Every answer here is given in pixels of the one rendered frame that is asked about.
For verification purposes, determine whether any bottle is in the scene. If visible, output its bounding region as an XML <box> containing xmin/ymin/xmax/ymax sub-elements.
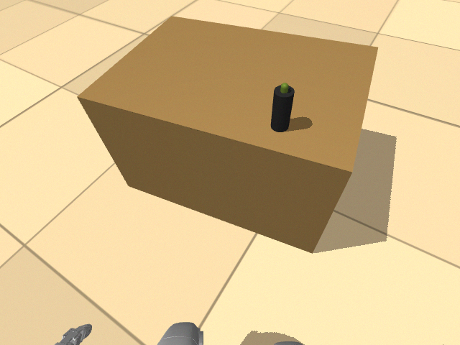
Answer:
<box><xmin>271</xmin><ymin>83</ymin><xmax>295</xmax><ymax>132</ymax></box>

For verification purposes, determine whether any left robot hand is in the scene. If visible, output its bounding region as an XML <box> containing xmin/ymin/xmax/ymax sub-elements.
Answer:
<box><xmin>55</xmin><ymin>324</ymin><xmax>92</xmax><ymax>345</ymax></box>

